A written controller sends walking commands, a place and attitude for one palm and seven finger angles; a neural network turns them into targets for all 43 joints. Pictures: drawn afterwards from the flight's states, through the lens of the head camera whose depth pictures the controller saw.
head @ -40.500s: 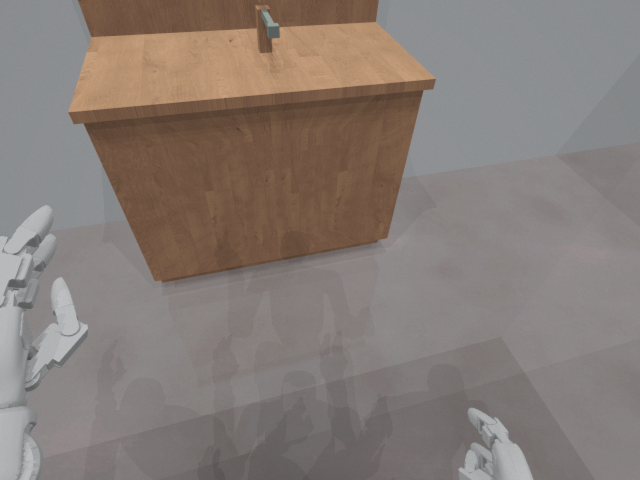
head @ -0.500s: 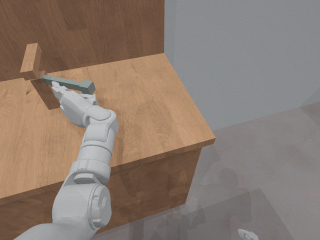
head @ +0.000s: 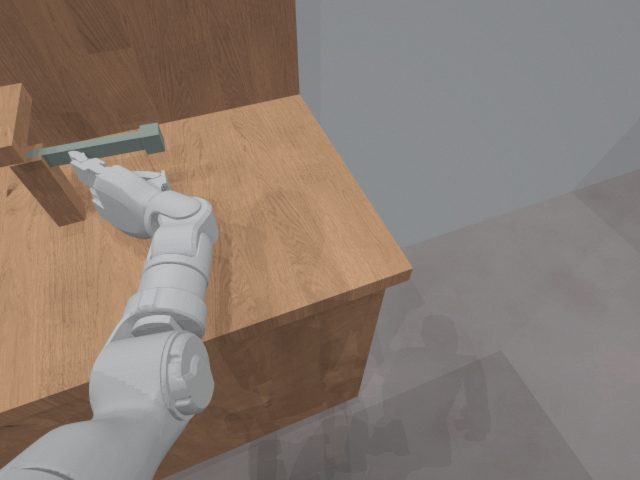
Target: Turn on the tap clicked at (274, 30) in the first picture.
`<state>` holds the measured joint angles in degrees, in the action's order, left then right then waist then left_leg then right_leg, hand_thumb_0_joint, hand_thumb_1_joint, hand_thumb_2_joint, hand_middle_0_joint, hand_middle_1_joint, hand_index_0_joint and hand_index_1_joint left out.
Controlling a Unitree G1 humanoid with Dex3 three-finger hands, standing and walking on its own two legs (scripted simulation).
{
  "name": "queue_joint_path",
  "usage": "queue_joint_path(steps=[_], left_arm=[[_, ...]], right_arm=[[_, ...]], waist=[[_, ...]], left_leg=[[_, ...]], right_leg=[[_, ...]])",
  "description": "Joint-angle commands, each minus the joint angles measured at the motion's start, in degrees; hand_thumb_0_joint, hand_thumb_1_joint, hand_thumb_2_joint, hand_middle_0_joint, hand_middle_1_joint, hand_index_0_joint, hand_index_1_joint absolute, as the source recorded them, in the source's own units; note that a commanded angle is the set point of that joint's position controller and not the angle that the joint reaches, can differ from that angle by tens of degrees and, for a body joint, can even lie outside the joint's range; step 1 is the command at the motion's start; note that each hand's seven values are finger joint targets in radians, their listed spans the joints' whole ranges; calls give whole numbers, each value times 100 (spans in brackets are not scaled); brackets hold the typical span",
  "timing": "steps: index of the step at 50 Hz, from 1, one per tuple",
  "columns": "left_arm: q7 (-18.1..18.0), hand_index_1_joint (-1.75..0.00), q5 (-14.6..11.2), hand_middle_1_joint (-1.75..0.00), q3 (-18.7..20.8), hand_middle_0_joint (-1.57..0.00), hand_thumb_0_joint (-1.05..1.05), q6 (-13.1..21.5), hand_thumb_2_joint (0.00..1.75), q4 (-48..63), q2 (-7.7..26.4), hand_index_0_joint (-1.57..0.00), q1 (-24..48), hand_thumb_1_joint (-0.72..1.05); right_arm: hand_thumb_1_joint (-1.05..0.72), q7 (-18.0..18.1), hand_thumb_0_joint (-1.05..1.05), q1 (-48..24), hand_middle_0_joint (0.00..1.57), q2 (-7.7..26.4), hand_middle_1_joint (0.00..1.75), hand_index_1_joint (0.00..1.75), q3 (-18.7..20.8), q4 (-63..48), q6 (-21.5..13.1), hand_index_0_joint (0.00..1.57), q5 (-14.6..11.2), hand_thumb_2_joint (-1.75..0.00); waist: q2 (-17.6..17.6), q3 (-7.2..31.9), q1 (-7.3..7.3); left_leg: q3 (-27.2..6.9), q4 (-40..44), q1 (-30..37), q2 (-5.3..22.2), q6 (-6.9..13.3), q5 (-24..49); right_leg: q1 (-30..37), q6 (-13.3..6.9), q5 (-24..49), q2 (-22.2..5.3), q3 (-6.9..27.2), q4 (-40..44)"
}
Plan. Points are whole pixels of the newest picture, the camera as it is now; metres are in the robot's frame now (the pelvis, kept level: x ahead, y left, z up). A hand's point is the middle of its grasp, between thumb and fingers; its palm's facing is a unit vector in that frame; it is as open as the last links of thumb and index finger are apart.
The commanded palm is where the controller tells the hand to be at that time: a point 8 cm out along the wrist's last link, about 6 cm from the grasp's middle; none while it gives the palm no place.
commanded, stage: lift the hand up off the lever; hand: left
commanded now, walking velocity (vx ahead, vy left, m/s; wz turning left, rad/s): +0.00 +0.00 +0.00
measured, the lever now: (152, 138) +0.54 +0.21 +0.14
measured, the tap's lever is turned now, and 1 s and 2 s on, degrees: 86 86 86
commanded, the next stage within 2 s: none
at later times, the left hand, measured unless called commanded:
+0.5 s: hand (147, 169) +0.47 +0.20 +0.14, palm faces +0.80 -0.58 -0.13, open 7.8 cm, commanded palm +0.42 +0.21 +0.15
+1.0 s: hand (142, 162) +0.46 +0.20 +0.17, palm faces +0.80 -0.59 -0.09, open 7.8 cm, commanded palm +0.40 +0.20 +0.17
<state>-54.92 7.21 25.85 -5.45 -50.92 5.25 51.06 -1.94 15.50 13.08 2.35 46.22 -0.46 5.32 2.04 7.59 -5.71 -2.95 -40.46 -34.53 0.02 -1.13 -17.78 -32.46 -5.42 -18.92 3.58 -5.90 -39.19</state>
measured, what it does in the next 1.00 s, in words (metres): stands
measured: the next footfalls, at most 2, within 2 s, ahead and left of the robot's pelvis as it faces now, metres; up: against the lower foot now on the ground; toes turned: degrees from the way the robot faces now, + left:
none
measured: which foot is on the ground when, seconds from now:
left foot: down 0.00-1.00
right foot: down 0.00-1.00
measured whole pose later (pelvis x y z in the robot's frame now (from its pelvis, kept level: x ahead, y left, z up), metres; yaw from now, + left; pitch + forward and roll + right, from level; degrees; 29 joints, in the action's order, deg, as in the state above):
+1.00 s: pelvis +0.02 +0.01 +0.01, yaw +0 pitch +7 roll +0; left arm -51.7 3.7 18.5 -14.8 -34.5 0.3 42.8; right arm -3.0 12.2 12.2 2.6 45.9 -0.7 4.2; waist 2.4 7.0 -1.4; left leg -2.5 -34.6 -23.6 -0.7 -0.5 -17.5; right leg -21.3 -4.5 -18.5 3.0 -5.1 -33.1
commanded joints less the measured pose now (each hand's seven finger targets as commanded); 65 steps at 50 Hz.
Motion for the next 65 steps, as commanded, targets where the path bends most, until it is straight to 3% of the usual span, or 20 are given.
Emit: queue_joint_path(steps=[1,11,13,16,17,23,25,27,29,32,40,42,45,47,52,55,59,60,64,65], left_arm=[[101,-15,305,-15,-66,-15,0,361,90,1165,1626,-15,3085,90],[122,-15,322,-15,-13,-15,0,392,90,1491,1708,-15,2831,90],[140,-15,328,-15,-341,-15,0,356,90,1448,1339,-15,3024,90],[199,-15,218,-15,-380,-15,0,309,90,1452,1285,-15,2918,90],[237,-15,152,-15,-602,-15,0,268,90,1415,986,-15,2853,90],[340,-15,-102,-15,-625,-15,0,42,90,1062,903,-15,2866,90],[282,-15,-49,-15,-491,-15,0,81,90,1230,1069,-15,3074,90],[204,-15,11,-15,-679,-15,0,188,90,1626,813,-15,3208,90],[131,-15,89,-15,-520,-15,0,208,90,1718,984,-15,3043,90],[160,-15,56,-15,-664,-15,0,106,90,1941,701,-15,2673,90],[264,-15,-123,-15,-542,-15,0,-321,90,2449,763,-15,2092,90],[276,-15,-107,-15,-852,-15,0,-378,90,2762,425,-15,2051,90],[289,-15,-62,-15,-800,-15,0,-522,90,2776,535,-15,1927,90],[322,-15,-118,-15,-1144,-15,0,-604,90,3013,174,-15,2002,90],[364,-15,-209,-15,-1405,-15,0,-798,90,3005,-75,-15,2203,90],[355,-15,-251,-15,-1071,-15,0,-890,90,2770,298,-15,2154,90],[274,-15,-208,-15,-1136,-15,0,-934,90,2720,212,-15,2495,90],[263,-15,-171,-15,-867,-15,0,-915,90,2616,557,-15,2445,90],[210,-15,-129,-15,-1003,-15,0,-905,90,2663,359,-15,2582,90],[222,-15,-119,-15,-755,-15,0,-894,90,2549,678,-15,2477,90]], right_arm=[[-90,56,0,56,20,726,30,30,213,-577,-202,20,-20,-90],[-90,35,0,10,20,685,30,30,212,-653,-251,20,-25,-90],[-90,4,0,-38,20,669,30,30,205,-619,-298,20,-14,-90],[-90,0,0,-58,20,695,30,30,213,-623,-327,20,-52,-90],[-90,-19,0,-71,20,674,30,30,205,-621,-342,20,-60,-90],[-90,5,0,-143,20,723,30,30,167,-561,-332,20,-135,-90],[-90,11,0,-155,20,724,30,30,187,-498,-336,20,-99,-90],[-90,-54,0,-141,20,645,30,30,198,-525,-385,20,-65,-90],[-90,-75,0,-88,20,653,30,30,225,-511,-366,20,-30,-90],[-90,-101,0,-139,20,646,30,30,250,-588,-331,20,-36,-90],[-90,-45,0,-359,20,688,30,30,264,-701,-221,20,-107,-90],[-90,-80,0,-444,20,629,30,30,239,-757,-235,20,-119,-90],[-90,-55,0,-534,20,636,30,30,258,-700,-223,20,-118,-90],[-90,-66,0,-667,20,592,30,30,230,-738,-243,20,-151,-90],[-90,-22,0,-848,20,563,30,30,182,-668,-276,20,-185,-90],[-90,50,0,-931,20,592,30,30,176,-624,-235,20,-208,-90],[-90,60,0,-1016,20,514,30,30,108,-635,-234,20,-202,-90],[-90,91,0,-982,20,542,30,30,131,-590,-201,20,-198,-90],[-90,79,0,-1034,20,500,30,30,104,-665,-232,20,-185,-90],[-90,108,0,-983,20,544,30,30,125,-634,-205,20,-184,-90]], waist=[[-363,1984,-24],[-258,2116,70],[-198,1901,-33],[-166,1898,-7],[-127,1833,-15],[-425,1453,-39],[-183,1543,15],[7,1851,40],[-17,2123,110],[-46,2282,184],[-378,1996,380],[-309,1989,376],[-344,1741,402],[-318,1723,365],[-337,1487,332],[-457,1431,408],[-411,1572,394],[-459,1560,442],[-439,1724,415],[-545,1722,448]], left_leg=[[226,217,542,-121,307,939],[264,295,697,-97,307,1051],[274,292,763,-90,300,929],[258,375,895,-95,300,899],[258,408,967,-101,284,934],[245,562,927,-136,293,710],[198,579,1067,-132,287,798],[206,517,1323,-120,255,1141],[209,459,1407,-105,215,1465],[217,450,1628,-81,157,1938],[252,619,1710,-54,131,2323],[285,601,1813,-49,109,2451],[244,659,1848,-28,87,2408],[268,672,1937,-28,77,2385],[217,779,1995,-58,52,2146],[205,878,1886,-100,70,1905],[251,865,1799,-131,95,1755],[213,902,1753,-123,92,1728],[276,849,1726,-132,131,1682],[239,878,1676,-137,143,1663]], right_leg=[[1335,609,1646,-447,539,686],[1542,590,1720,-404,520,723],[1294,582,1438,-373,505,797],[1293,541,1206,-344,475,859],[1268,529,1224,-322,444,882],[1238,562,885,-371,475,1131],[1184,506,885,-322,416,1074],[1208,476,1229,-284,368,940],[1373,461,1586,-283,335,815],[1519,435,2000,-271,261,724],[2021,449,2636,-312,218,835],[2016,448,2761,-333,217,827],[1959,412,2523,-305,172,893],[1945,419,2525,-340,199,936],[1816,405,2132,-337,189,1057],[1903,420,1940,-348,227,1155],[1940,465,1975,-413,298,1156],[1981,448,1867,-386,280,1170],[2025,502,2065,-445,347,1147],[2091,503,2037,-425,334,1161]])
